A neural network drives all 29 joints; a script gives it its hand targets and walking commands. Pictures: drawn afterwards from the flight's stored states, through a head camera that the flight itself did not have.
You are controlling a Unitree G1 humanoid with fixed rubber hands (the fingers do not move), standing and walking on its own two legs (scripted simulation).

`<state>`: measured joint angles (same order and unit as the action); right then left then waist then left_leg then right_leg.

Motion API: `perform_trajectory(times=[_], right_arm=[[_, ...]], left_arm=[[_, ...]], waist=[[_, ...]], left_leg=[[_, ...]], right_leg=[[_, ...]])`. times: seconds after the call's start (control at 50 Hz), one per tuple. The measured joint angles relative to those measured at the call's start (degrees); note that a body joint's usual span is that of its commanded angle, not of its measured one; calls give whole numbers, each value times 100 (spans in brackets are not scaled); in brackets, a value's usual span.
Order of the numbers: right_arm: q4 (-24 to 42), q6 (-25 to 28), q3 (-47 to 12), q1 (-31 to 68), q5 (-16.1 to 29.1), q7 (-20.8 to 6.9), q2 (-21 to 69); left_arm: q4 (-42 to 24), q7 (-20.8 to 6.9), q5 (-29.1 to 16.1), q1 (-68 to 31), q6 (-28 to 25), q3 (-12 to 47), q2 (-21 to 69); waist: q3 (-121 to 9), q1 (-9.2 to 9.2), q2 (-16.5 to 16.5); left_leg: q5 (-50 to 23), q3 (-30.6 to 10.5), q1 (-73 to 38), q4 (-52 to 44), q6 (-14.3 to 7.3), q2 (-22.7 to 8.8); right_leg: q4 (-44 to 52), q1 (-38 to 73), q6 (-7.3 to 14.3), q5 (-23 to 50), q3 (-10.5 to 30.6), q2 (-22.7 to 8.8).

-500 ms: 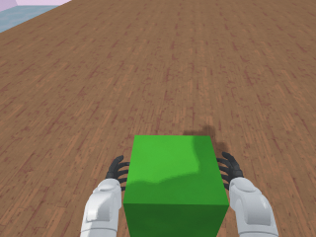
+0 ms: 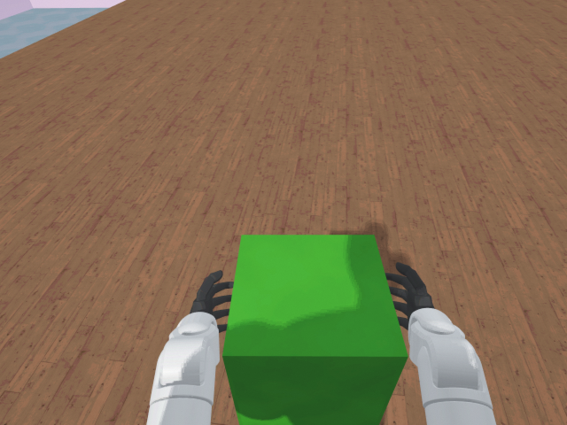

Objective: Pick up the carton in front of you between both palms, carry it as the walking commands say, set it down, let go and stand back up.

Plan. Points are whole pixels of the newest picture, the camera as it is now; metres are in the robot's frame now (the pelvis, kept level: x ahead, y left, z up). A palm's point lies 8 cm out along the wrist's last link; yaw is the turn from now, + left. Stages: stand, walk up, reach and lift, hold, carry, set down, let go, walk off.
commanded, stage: carry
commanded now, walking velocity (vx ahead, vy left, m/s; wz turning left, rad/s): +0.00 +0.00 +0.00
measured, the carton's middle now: (307, 335) +0.30 +0.00 -0.04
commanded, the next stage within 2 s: hold in 0.50 s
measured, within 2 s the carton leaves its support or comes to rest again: neither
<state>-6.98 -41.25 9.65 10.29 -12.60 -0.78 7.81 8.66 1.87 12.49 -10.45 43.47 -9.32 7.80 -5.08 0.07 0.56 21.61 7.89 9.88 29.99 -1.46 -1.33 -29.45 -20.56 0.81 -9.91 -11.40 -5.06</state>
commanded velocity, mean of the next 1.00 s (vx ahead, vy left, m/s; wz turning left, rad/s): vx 0.00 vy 0.00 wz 0.00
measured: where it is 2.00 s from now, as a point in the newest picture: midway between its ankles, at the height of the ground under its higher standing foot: outside the picture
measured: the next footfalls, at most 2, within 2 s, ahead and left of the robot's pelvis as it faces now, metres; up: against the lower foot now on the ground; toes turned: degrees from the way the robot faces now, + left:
none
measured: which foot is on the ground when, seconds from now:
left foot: down 0.00-1.00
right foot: down 0.00-1.00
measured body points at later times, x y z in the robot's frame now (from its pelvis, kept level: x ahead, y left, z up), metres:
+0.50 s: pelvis -0.01 +0.00 +0.00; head -0.03 +0.00 +0.45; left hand +0.28 +0.16 +0.03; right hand +0.29 -0.15 +0.04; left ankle -0.06 +0.09 -0.73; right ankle +0.06 -0.12 -0.73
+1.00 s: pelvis -0.04 -0.03 +0.01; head -0.06 -0.05 +0.46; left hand +0.23 +0.16 +0.03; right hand +0.27 -0.14 +0.04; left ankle -0.06 +0.09 -0.73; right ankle +0.05 -0.14 -0.73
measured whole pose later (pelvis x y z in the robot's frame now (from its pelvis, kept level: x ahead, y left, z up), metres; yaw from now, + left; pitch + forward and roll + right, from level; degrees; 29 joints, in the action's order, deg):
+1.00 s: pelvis -0.04 -0.03 +0.01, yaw +8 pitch -8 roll +0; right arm -8.1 -39.9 10.2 11.1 -13.7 -0.4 7.9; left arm 12.9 0.7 12.6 -12.1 39.7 -11.1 8.1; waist 5.3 -0.7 2.1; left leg 14.7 -0.5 1.0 23.9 -0.4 0.2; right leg -21.6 -7.5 0.1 -5.9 -2.5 -1.3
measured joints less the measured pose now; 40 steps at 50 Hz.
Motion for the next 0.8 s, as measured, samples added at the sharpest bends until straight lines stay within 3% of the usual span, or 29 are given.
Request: perform_trajectory(times=[0.5,0.52,0.58,0.64,0.72,0.8], right_arm=[[-1,-8,17,40,1,-1,6],[27,2,21,40,4,6,9],[261,43,5,-131,4,21,-18],[324,93,-35,-228,13,40,-28],[206,133,-122,-157,-20,45,-19],[75,160,-134,-49,-54,45,-6]], left_arm=[[-7,-3,-4,-38,13,-23,6],[8,-7,-19,-42,-30,-32,8],[68,-43,-30,-17,-207,82,8],[80,-55,-38,31,-287,124,-2],[25,-55,-69,123,-329,44,-17],[50,-56,-90,103,-347,-54,-15]], waist=[[21,-3,-7],[164,-10,25],[579,-173,111],[816,-144,83],[979,1,103],[1027,11,129]], left_leg=[[-60,12,111,59,-61,51],[-74,3,-22,14,-64,39],[-286,-262,-436,-311,-108,105],[-493,-458,-711,-616,-79,226],[-611,-593,-882,-741,-56,265],[-643,-711,-912,-700,-15,251]], right_leg=[[47,-61,-25,129,17,-50],[134,95,-11,226,60,-3],[540,661,-51,368,707,255],[765,992,-168,425,1126,311],[876,1213,-254,367,1130,297],[894,1312,-203,400,1015,297]])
